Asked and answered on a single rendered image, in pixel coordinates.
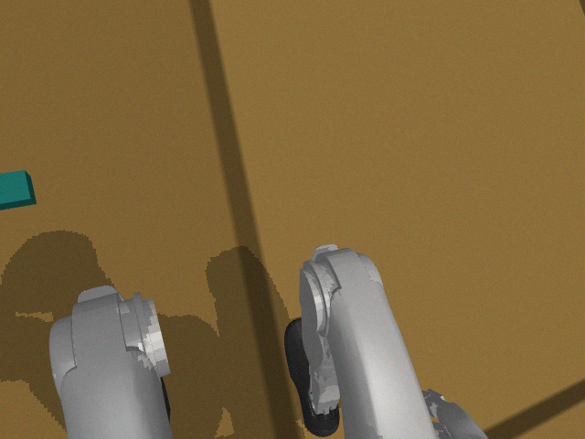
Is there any right robot hand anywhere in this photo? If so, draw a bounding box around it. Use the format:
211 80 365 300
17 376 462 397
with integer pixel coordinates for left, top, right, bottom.
422 389 488 439

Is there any small box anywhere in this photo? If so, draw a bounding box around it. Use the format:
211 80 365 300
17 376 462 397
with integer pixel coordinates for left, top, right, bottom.
0 170 37 210

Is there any right robot foot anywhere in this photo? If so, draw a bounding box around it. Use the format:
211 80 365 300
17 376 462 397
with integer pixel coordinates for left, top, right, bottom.
284 318 339 437

